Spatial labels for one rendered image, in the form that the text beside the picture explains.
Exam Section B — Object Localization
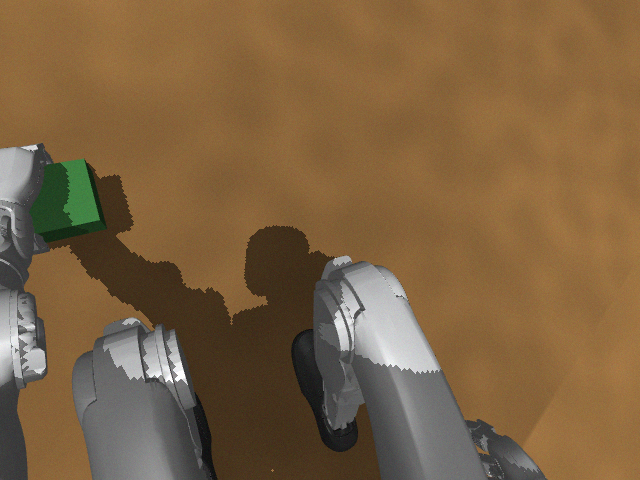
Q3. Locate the left robot hand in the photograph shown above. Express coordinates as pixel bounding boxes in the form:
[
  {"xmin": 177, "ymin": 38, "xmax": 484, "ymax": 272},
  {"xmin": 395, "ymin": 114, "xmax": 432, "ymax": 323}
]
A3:
[{"xmin": 0, "ymin": 143, "xmax": 54, "ymax": 255}]

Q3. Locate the left robot foot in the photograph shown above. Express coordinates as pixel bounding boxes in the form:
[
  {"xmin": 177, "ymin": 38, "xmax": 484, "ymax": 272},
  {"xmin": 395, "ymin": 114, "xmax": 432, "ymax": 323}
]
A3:
[{"xmin": 193, "ymin": 393, "xmax": 218, "ymax": 480}]

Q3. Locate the left robot arm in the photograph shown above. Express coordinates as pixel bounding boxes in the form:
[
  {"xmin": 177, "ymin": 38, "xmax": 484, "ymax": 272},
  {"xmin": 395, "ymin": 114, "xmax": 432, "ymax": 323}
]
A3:
[{"xmin": 0, "ymin": 200, "xmax": 48, "ymax": 480}]

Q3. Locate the small box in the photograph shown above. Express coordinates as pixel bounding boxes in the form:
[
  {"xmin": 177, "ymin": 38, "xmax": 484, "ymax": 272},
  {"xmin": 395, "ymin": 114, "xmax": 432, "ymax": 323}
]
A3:
[{"xmin": 29, "ymin": 159, "xmax": 107, "ymax": 243}]

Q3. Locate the right robot foot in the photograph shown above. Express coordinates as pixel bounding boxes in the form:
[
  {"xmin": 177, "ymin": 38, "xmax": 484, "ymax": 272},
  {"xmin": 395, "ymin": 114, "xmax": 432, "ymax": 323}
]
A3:
[{"xmin": 291, "ymin": 329, "xmax": 358, "ymax": 452}]

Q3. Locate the right robot hand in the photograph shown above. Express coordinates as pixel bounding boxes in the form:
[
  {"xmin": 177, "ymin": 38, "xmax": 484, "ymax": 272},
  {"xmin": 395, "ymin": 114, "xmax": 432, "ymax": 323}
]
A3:
[{"xmin": 465, "ymin": 419, "xmax": 547, "ymax": 480}]

